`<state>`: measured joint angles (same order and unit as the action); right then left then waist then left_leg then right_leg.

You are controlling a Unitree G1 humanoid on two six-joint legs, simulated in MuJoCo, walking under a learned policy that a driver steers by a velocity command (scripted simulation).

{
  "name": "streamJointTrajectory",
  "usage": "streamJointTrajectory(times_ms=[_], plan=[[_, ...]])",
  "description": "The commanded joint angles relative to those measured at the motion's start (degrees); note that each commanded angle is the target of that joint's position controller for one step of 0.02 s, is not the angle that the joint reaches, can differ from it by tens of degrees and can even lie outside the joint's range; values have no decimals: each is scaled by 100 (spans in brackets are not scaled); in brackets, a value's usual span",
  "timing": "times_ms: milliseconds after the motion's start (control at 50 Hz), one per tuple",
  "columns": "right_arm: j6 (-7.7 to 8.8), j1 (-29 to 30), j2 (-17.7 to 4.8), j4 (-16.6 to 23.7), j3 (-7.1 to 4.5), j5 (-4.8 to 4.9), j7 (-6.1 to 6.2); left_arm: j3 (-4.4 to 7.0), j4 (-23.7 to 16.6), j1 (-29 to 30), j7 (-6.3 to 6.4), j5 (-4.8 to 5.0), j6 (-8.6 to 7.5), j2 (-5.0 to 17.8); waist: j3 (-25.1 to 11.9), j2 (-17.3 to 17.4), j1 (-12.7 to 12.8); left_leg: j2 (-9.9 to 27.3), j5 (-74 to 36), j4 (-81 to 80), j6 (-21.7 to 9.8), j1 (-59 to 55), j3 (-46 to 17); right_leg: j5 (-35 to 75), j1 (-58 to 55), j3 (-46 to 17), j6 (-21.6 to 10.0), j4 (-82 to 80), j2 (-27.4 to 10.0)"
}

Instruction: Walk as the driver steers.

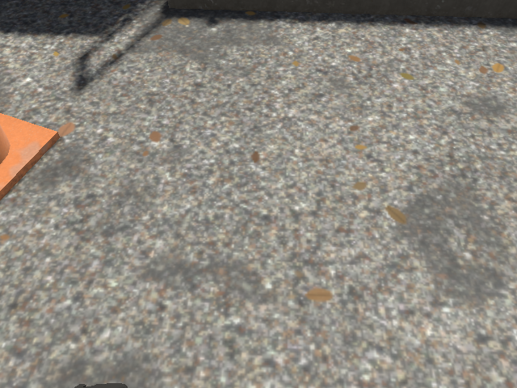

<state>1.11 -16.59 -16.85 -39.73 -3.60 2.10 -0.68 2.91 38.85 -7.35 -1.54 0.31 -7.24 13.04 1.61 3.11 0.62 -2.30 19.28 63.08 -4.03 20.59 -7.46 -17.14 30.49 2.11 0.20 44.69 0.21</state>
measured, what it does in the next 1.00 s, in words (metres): goes down, turning right: left foot, then right foot 0.06 m lower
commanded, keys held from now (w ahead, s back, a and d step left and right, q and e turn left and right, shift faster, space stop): w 0.04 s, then w+e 0.96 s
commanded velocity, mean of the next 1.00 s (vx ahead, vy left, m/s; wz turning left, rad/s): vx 0.50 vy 0.00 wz -0.37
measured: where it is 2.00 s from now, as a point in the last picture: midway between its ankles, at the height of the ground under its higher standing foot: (332, 279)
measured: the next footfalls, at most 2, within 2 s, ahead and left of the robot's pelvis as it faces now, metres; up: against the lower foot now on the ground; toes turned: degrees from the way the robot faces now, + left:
left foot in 0.14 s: +0.06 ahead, +0.13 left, +0.00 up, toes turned -2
right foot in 0.52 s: +0.44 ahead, -0.09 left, -0.06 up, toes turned -11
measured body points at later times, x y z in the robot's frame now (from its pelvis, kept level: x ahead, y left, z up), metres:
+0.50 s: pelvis +0.27 +0.00 -0.01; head +0.30 +0.00 +0.44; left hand +0.49 +0.24 -0.10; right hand +0.26 -0.30 -0.13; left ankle +0.03 +0.13 -0.69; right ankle +0.41 -0.09 -0.73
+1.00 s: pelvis +0.57 -0.02 -0.04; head +0.59 -0.02 +0.41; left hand +0.77 +0.20 -0.15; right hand +0.63 -0.34 -0.10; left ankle +0.72 +0.04 -0.76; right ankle +0.41 -0.08 -0.72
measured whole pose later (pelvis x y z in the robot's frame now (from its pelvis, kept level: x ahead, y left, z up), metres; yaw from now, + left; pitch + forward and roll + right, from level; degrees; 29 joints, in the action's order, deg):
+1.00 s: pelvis +0.57 -0.02 -0.04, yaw -28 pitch +1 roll +1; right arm 7.0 -7.2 -15.9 -36.7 -2.4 -0.5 -0.3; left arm 3.6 41.8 -18.2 0.1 1.5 -1.5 17.4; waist 0.3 -1.7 2.3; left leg -1.1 8.1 33.7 0.7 26.9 -1.3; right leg -30.2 13.2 -12.2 -2.9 51.9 6.7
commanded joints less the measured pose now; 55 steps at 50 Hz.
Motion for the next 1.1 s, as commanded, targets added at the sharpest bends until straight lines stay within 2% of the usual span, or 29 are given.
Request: streamJointTrajectory(times_ms=[20,80,120,140,160,180,200,220,280,360,460,500,520,540,560,580,620,640,680,740,800,860,940,960,980,1000,1020,1060,1100], plan=[[168,640,-427,832,-63,-89,-82,275,52,-724,45,119,13,780,-326,-619,153,554,552,675,-227,2283,-258,-762,-2252,-3177,-1149,-2469,-1865],[281,1702,-16,1249,162,-219,-154,424,367,-1316,-57,201,-46,1024,103,-810,584,233,1846,-1436,97,1938,182,1590,-2701,-2514,-1124,-2302,-1297],[311,1504,145,1032,118,-168,-121,420,487,-1062,52,257,164,1012,-193,-575,191,96,930,-4396,250,-491,291,2083,-1404,-1914,-796,-2228,-617],[231,441,190,518,59,-141,-79,437,411,-784,156,328,354,1133,-295,-574,-272,81,-869,-5584,224,-2542,734,1941,-90,-1592,-621,-1990,-314],[151,-176,-98,94,-83,-94,-97,382,401,-921,150,345,405,806,-455,314,-388,530,-2594,-5253,140,-4025,527,142,1100,-1099,-446,-679,261],[265,-468,-780,185,-268,-244,-50,279,-82,-383,131,368,183,709,-876,1374,-783,2082,-3222,-4211,-626,-4261,-771,-192,1954,-989,-264,-143,-67],[291,-594,-425,179,-191,-363,53,319,-54,-283,92,321,127,983,-861,650,-917,2247,-3629,-3875,-811,-4651,-756,-371,2466,-1264,-155,594,-285],[304,-527,-328,143,-154,-411,111,334,4,-233,42,333,109,966,-659,414,-983,2088,-3618,-3884,-635,-4800,-558,-308,2849,-1183,-109,833,-143],[309,195,-399,170,-137,-305,167,305,59,-233,21,222,161,717,244,158,-568,1732,-3473,-4589,-308,-3704,78,436,2697,-680,-45,305,-205],[432,561,-488,-54,-188,-149,161,115,55,-156,-165,25,67,249,192,139,-399,1106,-3001,-5024,-229,-1981,1094,2835,153,97,-206,-1701,39],[442,540,-751,-372,-320,-67,182,270,16,-612,-169,47,300,820,-119,102,192,1198,-4699,-4059,-102,-2533,1249,2799,-858,-45,-519,-1999,276],[413,844,-739,-354,-309,-102,122,424,344,-1884,-70,61,460,1109,-600,11,934,1079,-5301,-2121,-1,-1994,1225,2608,-2307,-79,-803,-1737,241],[472,1302,-529,-288,-230,-60,76,479,543,-2555,3,3,522,1186,-570,-870,1494,246,-3089,334,261,-1159,1404,3444,-3231,-343,-1241,-2511,-102],[552,287,329,-114,10,-248,-16,300,465,-2229,2,-147,417,1273,-1017,-2069,450,-18,1793,2122,222,996,815,5360,-4955,-1395,-1536,-972,-842],[635,-583,-57,-105,111,-21,-44,356,219,-2342,-42,-94,302,1498,-2215,-1750,361,-202,2309,2993,438,1791,76,3834,-5849,-3611,-2900,-1129,-1997],[695,-100,-614,99,7,136,-55,473,149,-2131,-55,66,313,1553,-1918,-940,607,24,1564,2659,459,2387,58,1492,-5409,-3967,-2873,-2176,-1877],[682,488,-923,175,-70,-36,-7,292,-225,-804,-14,118,298,1172,-542,14,141,661,282,1163,316,2140,72,264,-3180,-3568,-2156,-2995,-1539],[605,420,-916,170,-99,-190,39,260,-302,-558,1,53,314,1169,-212,-30,-45,747,268,836,499,1868,28,874,-2392,-3496,-2178,-3104,-1455],[491,159,-828,145,-89,-288,98,215,-335,-380,55,-61,324,1128,-56,-286,-258,938,225,87,767,1256,140,1765,-1322,-2790,-2103,-3234,-1175],[493,527,-460,275,53,-402,138,252,-281,-375,156,-32,328,1271,-110,-404,-113,806,-1240,-1315,954,613,453,2469,-579,-1664,-1726,-3081,-454],[535,1159,-340,462,91,-308,108,253,-122,-755,204,82,412,1222,-200,-496,277,441,-2556,-2527,963,299,543,1487,-768,-1665,-1414,-2848,-226],[572,1434,-471,640,30,-204,60,258,-13,-1009,204,122,490,1171,-181,-635,351,340,-2205,-3128,845,444,337,765,-1409,-2260,-1308,-2369,-398],[680,409,-804,490,-184,-208,63,184,-75,-910,176,49,506,892,-549,-868,-326,429,-1439,-3520,321,-939,249,987,-1609,-2544,-898,-1062,-264],[695,-403,-1127,447,-278,-276,111,57,-154,-981,148,-11,475,519,-1232,-192,-644,1411,-1078,-3603,-73,-2262,-703,233,-998,-1950,-626,578,136],[604,-877,-1570,225,-391,-350,70,-7,-365,-1612,138,206,420,370,-1810,1907,-330,2600,618,-4370,-982,-3681,-3522,-1763,892,-1197,-280,2314,790],[578,-714,-1032,356,-287,-238,48,102,-227,-1496,167,223,444,983,-1420,1126,-473,2626,1952,-4627,-844,-3478,-3900,-1486,1527,-1302,-175,3037,268],[530,-501,-784,398,-215,-216,89,185,-319,-912,169,171,484,1227,-788,575,-618,2406,1750,-4662,-613,-2893,-3011,-963,1687,-1152,-123,3242,99],[464,-51,-627,383,-137,-301,103,190,-440,-505,157,57,513,1052,-201,70,-437,1933,374,-4812,-502,-1786,-1767,-315,1385,-989,-85,2890,-228],[507,83,-472,294,-77,-309,84,169,-387,-717,116,117,546,820,-92,359,-216,1613,-205,-5090,-510,-1203,-1020,-132,877,-893,-87,2477,-395]])
Over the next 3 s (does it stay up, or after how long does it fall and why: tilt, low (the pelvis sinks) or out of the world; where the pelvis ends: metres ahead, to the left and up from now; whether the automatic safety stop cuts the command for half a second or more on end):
stays up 0.93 -0.16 -0.02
